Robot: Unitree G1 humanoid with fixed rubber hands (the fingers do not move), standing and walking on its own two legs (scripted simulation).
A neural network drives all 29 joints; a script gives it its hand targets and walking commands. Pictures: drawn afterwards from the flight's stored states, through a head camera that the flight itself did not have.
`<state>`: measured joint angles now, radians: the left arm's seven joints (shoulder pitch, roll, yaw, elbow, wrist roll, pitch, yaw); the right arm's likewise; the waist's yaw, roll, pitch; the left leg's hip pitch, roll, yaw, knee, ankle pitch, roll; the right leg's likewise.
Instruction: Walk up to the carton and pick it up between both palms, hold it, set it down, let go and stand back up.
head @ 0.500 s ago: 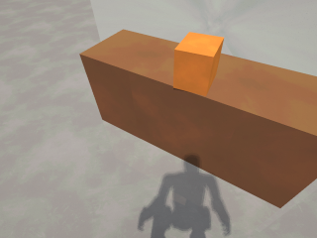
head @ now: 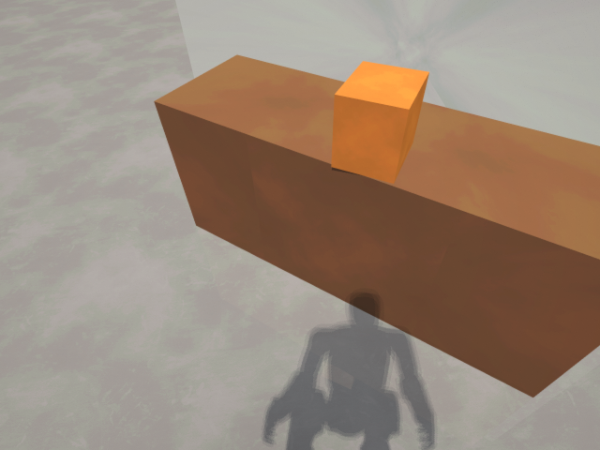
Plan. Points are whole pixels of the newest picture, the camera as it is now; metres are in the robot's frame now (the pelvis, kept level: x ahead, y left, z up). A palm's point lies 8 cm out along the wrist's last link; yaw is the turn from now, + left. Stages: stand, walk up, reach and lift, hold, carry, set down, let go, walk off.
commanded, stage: stand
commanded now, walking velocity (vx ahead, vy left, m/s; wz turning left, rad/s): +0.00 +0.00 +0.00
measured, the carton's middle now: (378, 121) +0.91 -0.15 -0.04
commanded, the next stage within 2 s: walk up in 1.74 s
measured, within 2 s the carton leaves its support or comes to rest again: neither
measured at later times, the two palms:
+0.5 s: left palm out of the picture +0.01 +0.23 -0.14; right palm out of the picture +0.00 -0.24 -0.14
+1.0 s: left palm out of the picture +0.00 +0.23 -0.14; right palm out of the picture +0.00 -0.23 -0.14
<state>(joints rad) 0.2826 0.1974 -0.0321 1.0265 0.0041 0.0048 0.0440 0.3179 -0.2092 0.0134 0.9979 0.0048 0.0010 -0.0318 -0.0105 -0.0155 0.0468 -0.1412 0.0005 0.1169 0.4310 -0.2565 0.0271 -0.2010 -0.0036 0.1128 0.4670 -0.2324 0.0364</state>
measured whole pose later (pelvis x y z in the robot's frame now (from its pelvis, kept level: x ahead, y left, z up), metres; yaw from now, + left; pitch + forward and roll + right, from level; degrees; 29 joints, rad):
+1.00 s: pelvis +0.00 +0.00 +0.00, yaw +2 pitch -2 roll +1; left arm 0.29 0.17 -0.03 1.08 0.00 0.00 0.05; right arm 0.33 -0.18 0.01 1.05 0.01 -0.01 -0.04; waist -0.01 -0.02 0.04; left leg -0.13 -0.01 0.09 0.41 -0.25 0.03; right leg -0.18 -0.02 0.09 0.44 -0.23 0.04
